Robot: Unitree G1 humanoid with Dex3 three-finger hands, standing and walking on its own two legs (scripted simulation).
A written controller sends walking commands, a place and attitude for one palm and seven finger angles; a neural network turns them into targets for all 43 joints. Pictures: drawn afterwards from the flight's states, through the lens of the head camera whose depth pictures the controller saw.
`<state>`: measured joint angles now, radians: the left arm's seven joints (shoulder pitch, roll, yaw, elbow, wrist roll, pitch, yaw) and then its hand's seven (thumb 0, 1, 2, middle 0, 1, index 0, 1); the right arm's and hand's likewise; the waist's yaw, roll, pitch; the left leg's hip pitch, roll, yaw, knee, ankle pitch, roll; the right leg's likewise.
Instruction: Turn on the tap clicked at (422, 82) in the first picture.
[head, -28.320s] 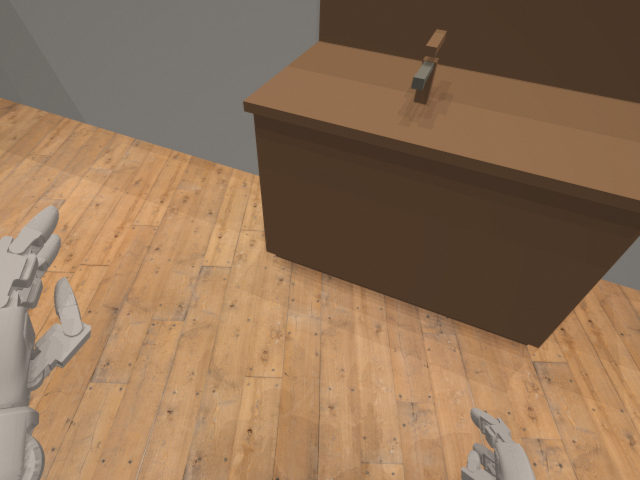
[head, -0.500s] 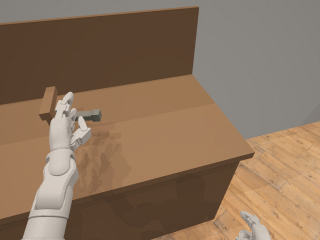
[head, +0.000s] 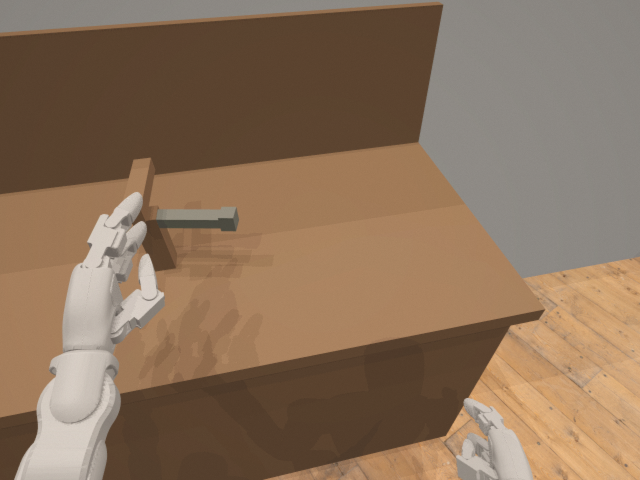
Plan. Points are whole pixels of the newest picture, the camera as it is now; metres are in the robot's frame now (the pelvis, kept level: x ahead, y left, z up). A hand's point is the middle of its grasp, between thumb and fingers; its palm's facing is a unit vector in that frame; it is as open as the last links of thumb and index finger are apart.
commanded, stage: draw the hand back beside the body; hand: left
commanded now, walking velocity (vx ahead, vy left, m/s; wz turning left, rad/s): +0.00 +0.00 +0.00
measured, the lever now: (228, 219) +0.47 +0.21 +0.07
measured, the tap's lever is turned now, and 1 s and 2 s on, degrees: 77 77 77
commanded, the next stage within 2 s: step back with the hand held close in 0.66 s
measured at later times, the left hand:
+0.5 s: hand (90, 343) +0.19 +0.25 +0.15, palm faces +0.41 -0.84 -0.34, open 7.4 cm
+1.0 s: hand (85, 333) +0.20 +0.26 +0.16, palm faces +0.37 -0.85 -0.38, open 7.4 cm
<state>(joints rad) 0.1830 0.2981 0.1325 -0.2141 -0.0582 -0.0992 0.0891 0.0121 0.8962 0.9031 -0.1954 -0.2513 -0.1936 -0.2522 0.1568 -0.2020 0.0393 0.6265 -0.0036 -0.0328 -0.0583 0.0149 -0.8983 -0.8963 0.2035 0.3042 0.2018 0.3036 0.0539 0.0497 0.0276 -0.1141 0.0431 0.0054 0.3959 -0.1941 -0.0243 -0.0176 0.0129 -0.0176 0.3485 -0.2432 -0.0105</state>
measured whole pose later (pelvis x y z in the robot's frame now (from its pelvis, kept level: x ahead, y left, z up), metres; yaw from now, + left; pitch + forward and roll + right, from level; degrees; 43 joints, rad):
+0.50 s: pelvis +0.00 +0.00 +0.00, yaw +1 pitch -5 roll -1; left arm 0.44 0.33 0.25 -0.40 -0.06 -0.10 0.11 0.01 0.90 0.90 -0.21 -0.30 -0.21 -0.30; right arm 0.17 -0.23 0.02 0.64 -0.01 -0.08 -0.07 0.02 -0.90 -0.90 0.20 0.30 0.20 0.30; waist 0.08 0.05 0.02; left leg -0.13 0.04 -0.01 0.44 -0.22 -0.02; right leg -0.02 0.01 -0.03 0.36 -0.26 0.00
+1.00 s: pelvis -0.01 +0.02 -0.01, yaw -1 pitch -1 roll -1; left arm 0.43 0.34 0.31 -0.40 -0.07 -0.15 0.10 0.01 0.90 0.90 -0.21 -0.30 -0.21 -0.30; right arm 0.16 -0.24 0.02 0.59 0.00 -0.04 -0.08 0.02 -0.90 -0.90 0.20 0.30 0.20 0.30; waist 0.05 0.06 0.00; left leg -0.27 0.05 0.02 0.50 -0.22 0.00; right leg -0.17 0.01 0.00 0.42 -0.24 0.01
